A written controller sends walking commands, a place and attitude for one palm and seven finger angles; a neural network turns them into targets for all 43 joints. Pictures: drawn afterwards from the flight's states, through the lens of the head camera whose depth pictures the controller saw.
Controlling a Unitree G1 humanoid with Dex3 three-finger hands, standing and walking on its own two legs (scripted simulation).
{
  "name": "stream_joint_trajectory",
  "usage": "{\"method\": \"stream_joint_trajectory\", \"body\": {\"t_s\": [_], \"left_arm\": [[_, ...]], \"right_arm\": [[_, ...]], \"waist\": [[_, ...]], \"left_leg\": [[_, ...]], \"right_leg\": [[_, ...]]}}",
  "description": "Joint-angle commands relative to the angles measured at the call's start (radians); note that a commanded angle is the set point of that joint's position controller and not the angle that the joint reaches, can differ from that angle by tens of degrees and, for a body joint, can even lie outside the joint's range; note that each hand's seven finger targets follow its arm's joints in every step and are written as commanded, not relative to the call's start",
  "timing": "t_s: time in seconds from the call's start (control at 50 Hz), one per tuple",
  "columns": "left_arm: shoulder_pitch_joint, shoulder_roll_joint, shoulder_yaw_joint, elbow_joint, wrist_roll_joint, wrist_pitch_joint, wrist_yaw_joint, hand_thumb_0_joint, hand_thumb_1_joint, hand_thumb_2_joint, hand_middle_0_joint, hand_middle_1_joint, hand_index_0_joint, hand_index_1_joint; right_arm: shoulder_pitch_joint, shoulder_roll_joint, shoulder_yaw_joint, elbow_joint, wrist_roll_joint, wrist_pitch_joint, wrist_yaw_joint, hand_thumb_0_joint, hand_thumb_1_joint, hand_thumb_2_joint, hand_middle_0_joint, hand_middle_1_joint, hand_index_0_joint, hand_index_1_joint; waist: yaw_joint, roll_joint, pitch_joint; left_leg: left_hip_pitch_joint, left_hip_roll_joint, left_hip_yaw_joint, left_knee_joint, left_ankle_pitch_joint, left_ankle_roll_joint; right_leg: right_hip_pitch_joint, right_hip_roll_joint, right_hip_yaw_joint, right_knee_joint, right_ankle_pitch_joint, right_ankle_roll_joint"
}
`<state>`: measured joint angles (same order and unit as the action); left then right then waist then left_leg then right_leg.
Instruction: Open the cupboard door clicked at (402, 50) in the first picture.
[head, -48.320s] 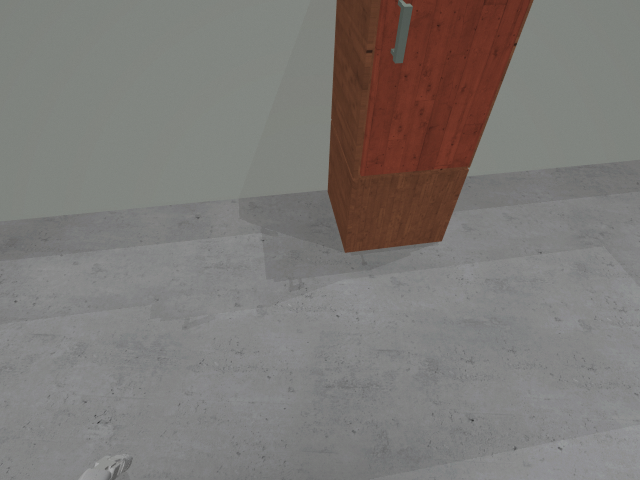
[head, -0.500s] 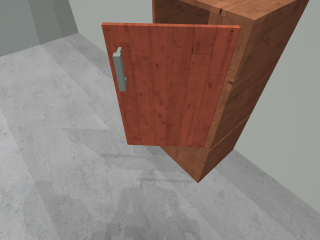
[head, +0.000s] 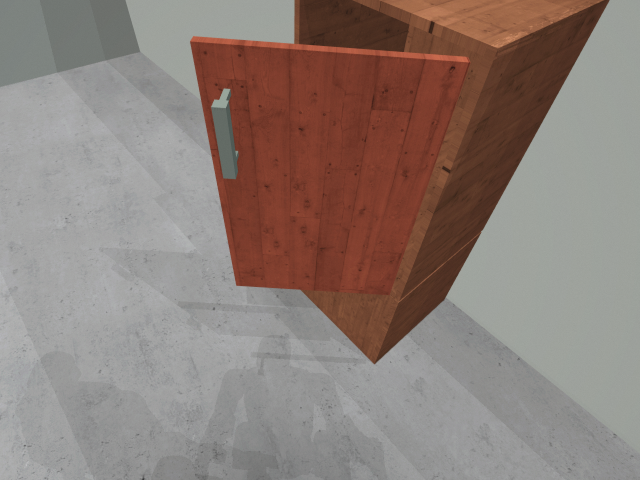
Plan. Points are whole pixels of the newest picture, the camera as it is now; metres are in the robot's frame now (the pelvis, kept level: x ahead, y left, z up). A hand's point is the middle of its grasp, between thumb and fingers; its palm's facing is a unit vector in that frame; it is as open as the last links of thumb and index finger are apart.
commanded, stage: look again from close up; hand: left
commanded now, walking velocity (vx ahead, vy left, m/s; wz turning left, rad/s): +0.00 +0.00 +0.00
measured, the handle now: (228, 134) +0.58 +0.19 +0.12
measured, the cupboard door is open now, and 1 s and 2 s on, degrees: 46 46 46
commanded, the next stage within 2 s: shuffle to correct the standing spot in 0.42 s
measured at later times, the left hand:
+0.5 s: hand out of the picture +0.01 +0.19 -0.18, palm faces -0.01 -0.98 -0.22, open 7.4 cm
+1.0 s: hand out of the picture +0.02 +0.14 -0.18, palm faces +0.05 -0.98 -0.20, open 7.4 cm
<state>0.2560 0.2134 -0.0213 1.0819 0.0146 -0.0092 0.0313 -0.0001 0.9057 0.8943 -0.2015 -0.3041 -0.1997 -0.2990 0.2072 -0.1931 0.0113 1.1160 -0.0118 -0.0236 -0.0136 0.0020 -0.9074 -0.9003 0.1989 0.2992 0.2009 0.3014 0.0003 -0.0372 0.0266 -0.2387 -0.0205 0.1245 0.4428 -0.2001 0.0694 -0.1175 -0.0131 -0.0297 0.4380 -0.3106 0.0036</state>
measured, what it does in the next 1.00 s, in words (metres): shifts its weight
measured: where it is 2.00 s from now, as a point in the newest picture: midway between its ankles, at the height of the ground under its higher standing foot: outside the picture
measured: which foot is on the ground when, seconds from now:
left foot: down 0.00-1.00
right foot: down 0.00-1.00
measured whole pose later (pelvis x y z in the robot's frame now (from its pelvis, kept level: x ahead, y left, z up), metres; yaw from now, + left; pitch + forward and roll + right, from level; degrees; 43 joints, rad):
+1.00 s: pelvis +0.05 -0.02 -0.01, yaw +2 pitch +1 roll +0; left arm 0.39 0.14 -0.01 1.04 0.02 -0.03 0.06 0.00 0.90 0.89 -0.20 -0.30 -0.20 -0.30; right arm 0.28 -0.16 -0.02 1.05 -0.01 0.00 -0.03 0.01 -0.93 -0.90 0.20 0.30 0.20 0.30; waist -0.01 0.00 0.03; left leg -0.26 0.00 0.08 0.59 -0.33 0.04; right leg -0.14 0.01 -0.07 0.60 -0.38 -0.02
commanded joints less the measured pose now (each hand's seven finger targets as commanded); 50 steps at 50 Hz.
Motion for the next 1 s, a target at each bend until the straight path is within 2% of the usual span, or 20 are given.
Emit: {"method": "stream_joint_trajectory", "body": {"t_s": [0.0, 0.3, 0.5, 0.54, 0.6, 0.64, 0.66, 0.72, 0.74, 0.76, 0.78, 0.8, 0.82, 0.84, 0.86, 0.9, 0.92, 0.94, 0.96, 0.98], "left_arm": [[0.044, 0.129, 0.027, -0.027, 0.004, -0.012, 0.004, 0.0, 0.9, 0.9, -0.2, -0.3, -0.2, -0.3], [0.046, 0.14, 0.028, -0.013, 0.004, -0.012, 0.001, 0.0, 0.9, 0.9, -0.2, -0.3, -0.2, -0.3], [0.036, 0.149, 0.03, -0.01, 0.003, -0.017, 0.001, 0.0, 0.9, 0.9, -0.2, -0.3, -0.2, -0.3], [0.076, 0.077, 0.014, 0.016, 0.002, -0.006, 0.001, 0.0, 0.9, 0.9, -0.2, -0.3, -0.2, -0.3], [0.094, 0.074, 0.02, 0.017, 0.01, 0.003, -0.008, 0.0, 0.9, 0.9, -0.2, -0.3, -0.2, -0.3], [0.107, 0.066, 0.024, 0.012, 0.012, 0.004, -0.015, 0.0, 0.9, 0.9, -0.2, -0.3, -0.2, -0.3], [0.114, 0.061, 0.026, 0.009, 0.015, 0.004, -0.017, 0.0, 0.9, 0.9, -0.2, -0.3, -0.2, -0.3], [0.146, 0.048, 0.03, 0.009, 0.014, -0.006, -0.02, 0.0, 0.9, 0.9, -0.2, -0.3, -0.2, -0.3], [0.155, 0.043, 0.031, 0.011, 0.013, -0.01, -0.018, 0.0, 0.9, 0.9, -0.2, -0.3, -0.2, -0.3], [0.165, 0.112, 0.003, -0.049, 0.029, -0.023, -0.004, 0.0, 0.9, 0.9, -0.2, -0.3, -0.2, -0.3], [0.188, 0.068, 0.023, -0.034, 0.016, -0.028, 0.009, 0.0, 0.9, 0.9, -0.2, -0.3, -0.2, -0.3], [0.173, 0.062, 0.029, -0.024, 0.014, -0.035, 0.017, 0.0, 0.9, 0.9, -0.2, -0.3, -0.2, -0.3], [0.181, 0.066, 0.027, -0.03, 0.009, -0.04, 0.021, 0.0, 0.9, 0.9, -0.2, -0.3, -0.2, -0.3], [0.199, 0.057, 0.03, -0.034, 0.008, -0.046, 0.026, 0.0, 0.9, 0.9, -0.2, -0.3, -0.2, -0.3], [0.228, 0.07, 0.029, -0.034, 0.005, -0.056, 0.033, 0.0, 0.9, 0.9, -0.2, -0.3, -0.2, -0.3], [0.226, 0.133, 0.057, -0.068, 0.005, -0.053, 0.04, 0.0, 0.9, 0.9, -0.2, -0.3, -0.2, -0.3], [0.205, 0.159, 0.067, -0.089, 0.008, -0.046, 0.042, 0.0, 0.9, 0.9, -0.2, -0.3, -0.2, -0.3], [0.199, 0.149, 0.068, -0.108, 0.005, -0.035, 0.044, 0.0, 0.9, 0.9, -0.2, -0.3, -0.2, -0.3], [0.196, 0.116, 0.061, -0.121, 0.004, -0.027, 0.045, 0.0, 0.9, 0.9, -0.2, -0.3, -0.2, -0.3], [0.2, 0.095, 0.062, -0.134, -0.003, -0.019, 0.046, 0.0, 0.9, 0.9, -0.2, -0.3, -0.2, -0.3]], "right_arm": [[0.006, -0.151, -0.028, -0.044, 0.003, -0.018, -0.01, 0.0, -0.9, -0.9, 0.2, 0.3, 0.2, 0.3], [-0.016, -0.163, -0.03, -0.032, 0.002, -0.016, -0.009, 0.0, -0.9, -0.9, 0.2, 0.3, 0.2, 0.3], [-0.024, -0.169, -0.029, -0.024, 0.003, -0.019, -0.01, 0.0, -0.9, -0.9, 0.2, 0.3, 0.2, 0.3], [0.02, -0.101, -0.011, -0.003, -0.001, -0.009, -0.007, 0.0, -0.9, -0.9, 0.2, 0.3, 0.2, 0.3], [0.038, -0.112, -0.02, 0.002, -0.007, 0.001, -0.002, 0.0, -0.9, -0.9, 0.2, 0.3, 0.2, 0.3], [0.043, -0.125, -0.029, -0.007, -0.009, 0.004, 0.0, 0.0, -0.9, -0.9, 0.2, 0.3, 0.2, 0.3], [0.048, -0.124, -0.033, -0.009, -0.008, 0.006, 0.0, 0.0, -0.9, -0.9, 0.2, 0.3, 0.2, 0.3], [0.069, -0.125, -0.039, -0.019, -0.007, -0.003, -0.002, 0.0, -0.9, -0.9, 0.2, 0.3, 0.2, 0.3], [0.07, -0.114, -0.038, -0.025, -0.005, -0.006, -0.003, 0.0, -0.9, -0.9, 0.2, 0.3, 0.2, 0.3], [0.035, -0.148, -0.028, -0.128, -0.017, 0.003, 0.0, 0.0, -0.9, -0.9, 0.2, 0.3, 0.2, 0.3], [0.024, -0.072, -0.034, -0.133, -0.018, -0.015, 0.0, 0.0, -0.9, -0.9, 0.2, 0.3, 0.2, 0.3], [0.037, -0.053, -0.036, -0.121, -0.011, -0.018, -0.003, 0.0, -0.9, -0.9, 0.2, 0.3, 0.2, 0.3], [0.068, -0.043, -0.029, -0.121, -0.006, -0.022, -0.007, 0.0, -0.9, -0.9, 0.2, 0.3, 0.2, 0.3], [0.091, -0.031, -0.027, -0.119, -0.003, -0.025, -0.011, 0.0, -0.9, -0.9, 0.2, 0.3, 0.2, 0.3], [0.093, -0.029, -0.026, -0.121, 0.0, -0.026, -0.012, 0.0, -0.9, -0.9, 0.2, 0.3, 0.2, 0.3], [0.057, -0.093, -0.052, -0.156, 0.009, -0.017, -0.023, 0.0, -0.9, -0.9, 0.2, 0.3, 0.2, 0.3], [0.045, -0.104, -0.065, -0.165, 0.011, -0.013, -0.028, 0.0, -0.9, -0.9, 0.2, 0.3, 0.2, 0.3], [0.056, -0.086, -0.067, -0.164, 0.008, -0.006, -0.032, 0.0, -0.9, -0.9, 0.2, 0.3, 0.2, 0.3], [0.096, -0.052, -0.063, -0.153, 0.003, 0.0, -0.029, 0.0, -0.9, -0.9, 0.2, 0.3, 0.2, 0.3], [0.132, -0.05, -0.068, -0.142, 0.0, 0.005, -0.032, 0.0, -0.9, -0.9, 0.2, 0.3, 0.2, 0.3]], "waist": [[0.005, 0.03, -0.005], [0.007, 0.039, 0.005], [0.008, 0.021, -0.02], [0.003, 0.024, -0.016], [0.005, 0.05, 0.04], [0.008, 0.079, 0.081], [0.01, 0.085, 0.108], [0.017, 0.089, 0.088], [0.02, 0.074, 0.085], [0.001, 0.155, 0.177], [0.016, 0.065, 0.062], [0.002, 0.023, 0.021], [-0.003, -0.041, -0.025], [-0.007, -0.069, -0.075], [0.004, -0.149, -0.112], [0.007, -0.164, -0.076], [-0.001, -0.123, -0.068], [-0.008, -0.103, -0.068], [-0.025, -0.065, -0.075], [-0.036, -0.017, -0.086]], "left_leg": [[0.09, 0.153, -0.172, -0.102, 0.113, -0.009], [0.106, 0.157, -0.175, -0.13, 0.083, -0.012], [0.128, 0.157, -0.167, -0.111, 0.17, -0.013], [0.12, 0.152, -0.159, -0.114, 0.042, -0.021], [0.059, 0.164, -0.19, -0.149, -0.215, -0.007], [0.013, 0.186, -0.228, -0.19, -0.347, 0.007], [-0.007, 0.196, -0.243, -0.199, -0.376, 0.018], [-0.014, 0.207, -0.255, -0.169, -0.339, 0.036], [-0.021, 0.194, -0.235, -0.137, -0.266, 0.032], [-0.105, 0.085, -0.146, -0.051, -0.177, -0.008], [-0.076, 0.086, -0.132, 0.06, -0.089, -0.031], [-0.064, 0.085, -0.121, 0.118, 0.0, -0.037], [-0.06, 0.081, -0.116, 0.153, 0.102, -0.035], [-0.046, 0.078, -0.104, 0.141, 0.179, -0.034], [-0.056, 0.062, -0.082, 0.153, 0.236, -0.031], [-0.144, 0.011, -0.048, 0.179, 0.025, -0.028], [-0.158, -0.003, -0.035, 0.15, -0.024, -0.025], [-0.127, -0.007, -0.023, 0.122, 0.019, -0.025], [-0.047, -0.001, -0.007, 0.09, 0.186, -0.023], [0.074, 0.034, -0.015, 0.105, 0.404, -0.016]], "right_leg": [[-0.094, -0.101, 0.083, -0.086, 0.118, -0.038], [-0.102, -0.104, 0.09, -0.107, 0.102, -0.037], [-0.078, -0.111, 0.094, -0.111, 0.165, -0.036], [-0.083, -0.101, 0.079, -0.103, 0.058, -0.032], [-0.128, -0.077, 0.054, -0.054, -0.104, -0.045], [-0.157, -0.058, 0.032, -0.013, -0.15, -0.049], [-0.169, -0.049, 0.019, 0.003, -0.149, -0.05], [-0.159, -0.049, 0.019, 0.03, -0.112, -0.058], [-0.142, -0.056, 0.032, 0.014, -0.077, -0.059], [-0.139, -0.047, 0.01, -0.019, -0.017, -0.057], [-0.144, -0.084, 0.092, -0.029, -0.003, -0.065], [-0.097, -0.115, 0.141, -0.049, 0.099, -0.08], [-0.025, -0.136, 0.139, -0.027, 0.417, -0.081], [0.041, -0.142, 0.118, 0.03, 0.749, -0.076], [0.11, -0.143, 0.094, 0.076, 1.063, -0.054], [0.184, -0.163, 0.1, 0.138, 1.326, -0.055], [0.196, -0.171, 0.106, 0.174, 1.348, -0.067], [0.171, -0.172, 0.103, 0.197, 1.324, -0.064], [0.117, -0.153, 0.081, 0.23, 1.276, -0.049], [0.024, -0.124, 0.054, 0.25, 1.158, -0.025]]}}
